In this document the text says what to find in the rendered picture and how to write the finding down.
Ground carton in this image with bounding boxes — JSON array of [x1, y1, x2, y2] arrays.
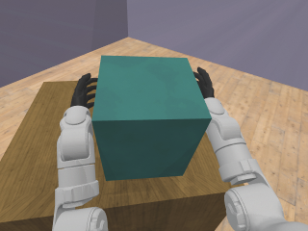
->
[[91, 55, 212, 181]]

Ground pedestal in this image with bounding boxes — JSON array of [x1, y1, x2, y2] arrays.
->
[[0, 81, 244, 231]]

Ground robot left upper arm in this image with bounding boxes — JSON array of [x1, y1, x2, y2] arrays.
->
[[53, 207, 109, 231]]

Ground robot right hand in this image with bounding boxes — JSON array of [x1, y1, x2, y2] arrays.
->
[[193, 67, 215, 99]]

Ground robot left hand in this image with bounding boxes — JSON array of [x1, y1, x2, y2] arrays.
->
[[70, 73, 98, 109]]

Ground robot right forearm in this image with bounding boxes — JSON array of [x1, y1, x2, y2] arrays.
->
[[204, 97, 284, 217]]

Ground robot left forearm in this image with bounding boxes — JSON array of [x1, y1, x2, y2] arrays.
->
[[52, 106, 99, 231]]

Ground robot right upper arm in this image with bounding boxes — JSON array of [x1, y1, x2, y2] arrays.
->
[[224, 182, 308, 231]]

